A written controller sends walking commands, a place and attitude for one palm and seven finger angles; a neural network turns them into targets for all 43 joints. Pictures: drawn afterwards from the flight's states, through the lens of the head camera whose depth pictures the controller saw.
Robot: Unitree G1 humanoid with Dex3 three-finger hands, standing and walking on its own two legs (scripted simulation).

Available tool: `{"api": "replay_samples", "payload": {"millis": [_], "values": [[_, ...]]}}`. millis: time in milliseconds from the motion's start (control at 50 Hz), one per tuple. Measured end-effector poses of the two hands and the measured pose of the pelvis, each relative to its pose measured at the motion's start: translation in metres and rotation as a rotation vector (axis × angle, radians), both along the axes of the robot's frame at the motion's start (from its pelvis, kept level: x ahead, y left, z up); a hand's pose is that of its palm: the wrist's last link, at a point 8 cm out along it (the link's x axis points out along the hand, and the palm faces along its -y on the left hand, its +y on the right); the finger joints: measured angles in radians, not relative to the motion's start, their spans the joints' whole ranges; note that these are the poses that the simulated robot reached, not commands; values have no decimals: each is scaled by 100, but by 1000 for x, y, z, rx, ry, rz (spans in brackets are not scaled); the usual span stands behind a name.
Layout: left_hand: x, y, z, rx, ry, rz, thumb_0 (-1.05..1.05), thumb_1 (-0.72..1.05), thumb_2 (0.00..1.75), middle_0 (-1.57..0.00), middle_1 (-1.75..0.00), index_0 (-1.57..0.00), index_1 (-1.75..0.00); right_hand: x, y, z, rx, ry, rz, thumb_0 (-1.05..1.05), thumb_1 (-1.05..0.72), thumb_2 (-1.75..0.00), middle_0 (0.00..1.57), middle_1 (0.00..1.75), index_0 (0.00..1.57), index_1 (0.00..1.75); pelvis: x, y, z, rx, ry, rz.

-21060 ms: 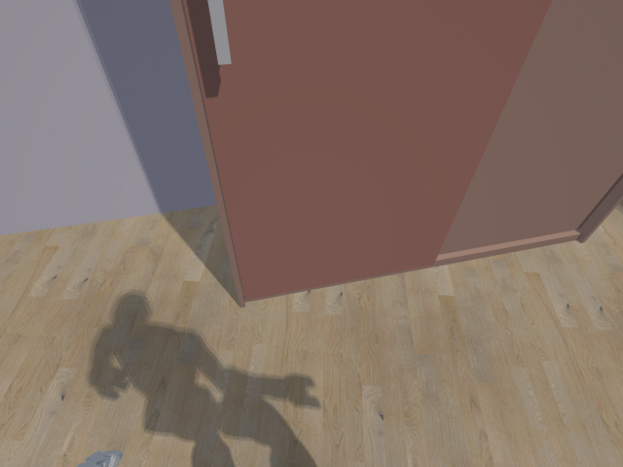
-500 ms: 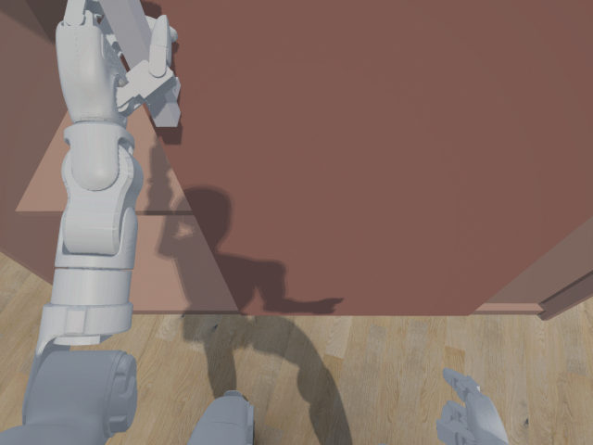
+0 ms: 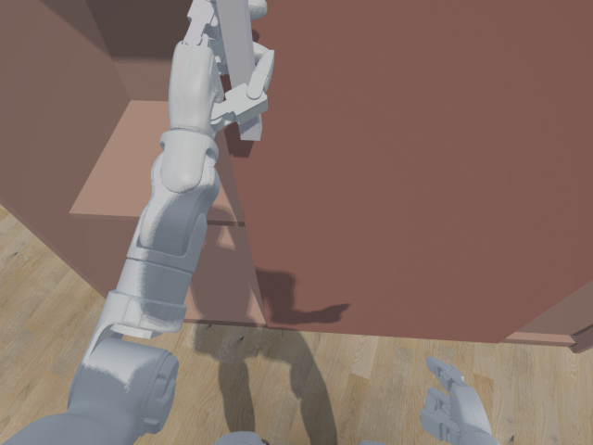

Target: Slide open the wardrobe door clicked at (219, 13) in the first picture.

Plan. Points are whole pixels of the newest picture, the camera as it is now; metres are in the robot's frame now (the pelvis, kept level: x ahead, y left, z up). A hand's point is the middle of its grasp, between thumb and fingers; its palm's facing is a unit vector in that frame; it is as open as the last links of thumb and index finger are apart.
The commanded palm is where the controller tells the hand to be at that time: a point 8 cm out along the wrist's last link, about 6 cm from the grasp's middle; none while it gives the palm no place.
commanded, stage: stop walking and hold the door there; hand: left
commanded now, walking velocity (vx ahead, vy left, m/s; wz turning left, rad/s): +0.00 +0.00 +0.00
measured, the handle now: (242, 32) +0.46 +0.10 +0.28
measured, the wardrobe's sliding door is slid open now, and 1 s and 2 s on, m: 0.46 0.46 0.46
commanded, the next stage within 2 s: loosen the grip on the handle in 0.24 s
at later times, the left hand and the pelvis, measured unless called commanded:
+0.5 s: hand (252, 77) +0.42 +0.09 +0.26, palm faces +0.02 -0.99 -0.10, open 7.6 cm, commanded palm +0.39 +0.13 +0.23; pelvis -0.02 -0.02 +0.00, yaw +0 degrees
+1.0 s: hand (257, 87) +0.41 +0.08 +0.25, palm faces +0.04 -0.99 -0.11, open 14.6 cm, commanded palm +0.40 +0.14 +0.24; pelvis -0.02 -0.01 +0.01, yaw -1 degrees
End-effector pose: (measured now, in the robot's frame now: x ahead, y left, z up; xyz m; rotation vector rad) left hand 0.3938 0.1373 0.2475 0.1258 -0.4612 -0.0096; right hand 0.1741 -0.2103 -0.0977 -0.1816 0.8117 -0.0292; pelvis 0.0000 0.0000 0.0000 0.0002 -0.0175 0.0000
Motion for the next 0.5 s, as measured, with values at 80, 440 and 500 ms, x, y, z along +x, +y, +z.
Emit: {"api": "replay_samples", "payload": {"millis": [80,440,500], "values": [[-1,-1,1,-6,15,0,-2,67,75,-33,-139,-17,-133,2,-4,6,8,-27,15,1,-90,-90,20,30,20,30,-4,-6,2,-3,-1,-7],[4,2,9,36,66,5,-2,56,80,-55,-140,-19,-138,-51,-34,5,-41,2,-77,1,-90,-90,20,30,20,30,-12,-15,1,16,22,12],[3,4,12,-26,100,9,-1,46,74,-58,-140,-28,-139,-70,-40,12,-39,-22,-97,1,-90,-90,20,30,20,30,-16,-17,2,9,13,4]]}}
